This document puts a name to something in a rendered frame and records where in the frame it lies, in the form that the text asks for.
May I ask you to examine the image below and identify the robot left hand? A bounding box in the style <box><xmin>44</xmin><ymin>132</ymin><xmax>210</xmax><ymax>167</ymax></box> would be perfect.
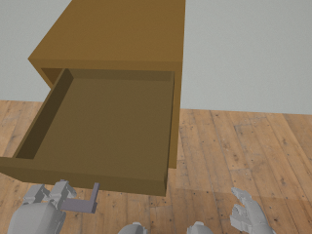
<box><xmin>7</xmin><ymin>180</ymin><xmax>77</xmax><ymax>234</ymax></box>

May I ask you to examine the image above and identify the robot right hand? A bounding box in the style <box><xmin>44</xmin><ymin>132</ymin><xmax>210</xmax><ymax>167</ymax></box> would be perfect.
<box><xmin>230</xmin><ymin>187</ymin><xmax>269</xmax><ymax>234</ymax></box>

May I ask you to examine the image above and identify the handle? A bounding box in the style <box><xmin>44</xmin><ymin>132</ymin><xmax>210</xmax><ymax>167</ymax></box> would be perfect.
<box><xmin>60</xmin><ymin>179</ymin><xmax>100</xmax><ymax>214</ymax></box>

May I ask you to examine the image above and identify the robot right forearm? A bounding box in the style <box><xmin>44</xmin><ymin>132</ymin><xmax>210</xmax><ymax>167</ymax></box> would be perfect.
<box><xmin>251</xmin><ymin>224</ymin><xmax>276</xmax><ymax>234</ymax></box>

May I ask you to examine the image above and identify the drawer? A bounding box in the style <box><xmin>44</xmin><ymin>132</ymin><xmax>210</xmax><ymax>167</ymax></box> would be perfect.
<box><xmin>0</xmin><ymin>68</ymin><xmax>176</xmax><ymax>197</ymax></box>

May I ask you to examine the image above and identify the robot left thigh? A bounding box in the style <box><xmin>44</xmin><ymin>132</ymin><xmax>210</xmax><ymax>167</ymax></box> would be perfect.
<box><xmin>118</xmin><ymin>224</ymin><xmax>148</xmax><ymax>234</ymax></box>

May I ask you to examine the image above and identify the robot right thigh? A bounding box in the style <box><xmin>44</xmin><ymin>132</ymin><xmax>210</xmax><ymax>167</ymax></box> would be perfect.
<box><xmin>186</xmin><ymin>224</ymin><xmax>214</xmax><ymax>234</ymax></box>

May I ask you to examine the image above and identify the cabinet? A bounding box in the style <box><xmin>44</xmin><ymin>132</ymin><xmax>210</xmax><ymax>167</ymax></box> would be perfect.
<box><xmin>28</xmin><ymin>0</ymin><xmax>186</xmax><ymax>169</ymax></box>

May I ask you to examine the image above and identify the robot thigh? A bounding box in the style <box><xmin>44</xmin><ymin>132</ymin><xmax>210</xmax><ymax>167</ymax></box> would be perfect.
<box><xmin>118</xmin><ymin>224</ymin><xmax>148</xmax><ymax>234</ymax></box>
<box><xmin>186</xmin><ymin>224</ymin><xmax>214</xmax><ymax>234</ymax></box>

